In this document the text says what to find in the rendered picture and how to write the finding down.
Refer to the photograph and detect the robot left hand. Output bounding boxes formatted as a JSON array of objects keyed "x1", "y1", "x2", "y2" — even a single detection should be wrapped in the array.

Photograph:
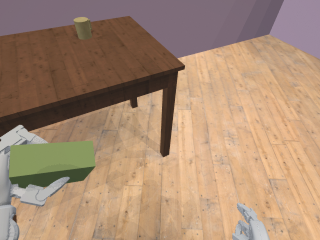
[{"x1": 0, "y1": 125, "x2": 70, "y2": 207}]

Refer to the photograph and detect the sponge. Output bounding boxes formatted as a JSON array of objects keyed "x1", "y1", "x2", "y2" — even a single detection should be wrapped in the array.
[{"x1": 9, "y1": 140, "x2": 96, "y2": 189}]

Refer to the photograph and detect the robot right hand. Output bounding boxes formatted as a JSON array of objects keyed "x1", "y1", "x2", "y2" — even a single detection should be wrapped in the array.
[{"x1": 232, "y1": 203, "x2": 270, "y2": 240}]

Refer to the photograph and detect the robot left forearm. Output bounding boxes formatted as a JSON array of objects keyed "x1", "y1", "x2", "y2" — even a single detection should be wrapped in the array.
[{"x1": 0, "y1": 204, "x2": 20, "y2": 240}]

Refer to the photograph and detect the table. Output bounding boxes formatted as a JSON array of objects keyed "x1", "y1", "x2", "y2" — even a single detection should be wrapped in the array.
[{"x1": 0, "y1": 16, "x2": 185, "y2": 222}]

